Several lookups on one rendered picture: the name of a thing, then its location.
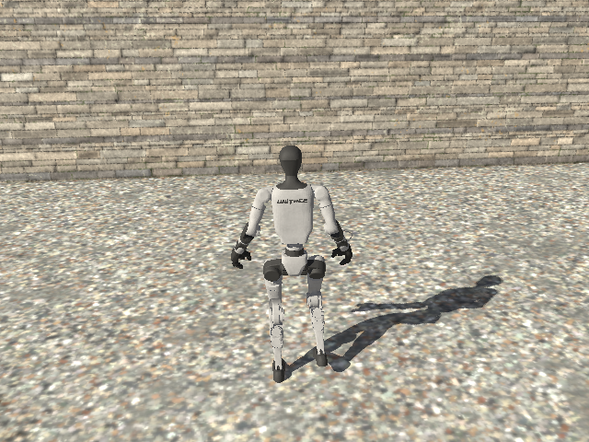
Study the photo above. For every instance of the left robot upper arm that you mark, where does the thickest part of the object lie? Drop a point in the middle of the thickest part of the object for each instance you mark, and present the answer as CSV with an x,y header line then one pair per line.
x,y
257,210

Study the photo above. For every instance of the right robot upper arm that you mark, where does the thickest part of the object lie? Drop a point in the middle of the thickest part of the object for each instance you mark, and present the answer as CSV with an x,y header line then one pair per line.
x,y
321,193

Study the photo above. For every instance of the robot right forearm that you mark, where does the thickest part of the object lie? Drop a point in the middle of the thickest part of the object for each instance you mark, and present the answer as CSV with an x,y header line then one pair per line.
x,y
339,239

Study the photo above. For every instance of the robot left forearm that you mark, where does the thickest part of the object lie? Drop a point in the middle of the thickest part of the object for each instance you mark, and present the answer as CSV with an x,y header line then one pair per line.
x,y
243,241

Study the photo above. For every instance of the robot left hand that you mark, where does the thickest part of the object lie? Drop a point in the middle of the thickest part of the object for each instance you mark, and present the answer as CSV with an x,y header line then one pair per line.
x,y
235,256

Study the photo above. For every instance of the robot left foot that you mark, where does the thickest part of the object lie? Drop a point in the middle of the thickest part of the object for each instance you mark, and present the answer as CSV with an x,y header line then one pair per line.
x,y
278,375

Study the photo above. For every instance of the robot torso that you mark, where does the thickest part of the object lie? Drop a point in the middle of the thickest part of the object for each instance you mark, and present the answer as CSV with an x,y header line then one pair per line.
x,y
293,223

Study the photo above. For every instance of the robot right hand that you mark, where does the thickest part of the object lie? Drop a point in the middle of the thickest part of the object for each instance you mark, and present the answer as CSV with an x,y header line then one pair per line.
x,y
347,253

